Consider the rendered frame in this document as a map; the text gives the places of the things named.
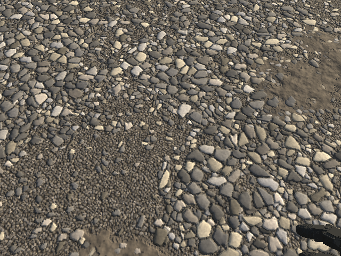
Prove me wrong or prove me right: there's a right robot hand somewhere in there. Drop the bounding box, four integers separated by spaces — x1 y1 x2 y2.
296 224 341 256

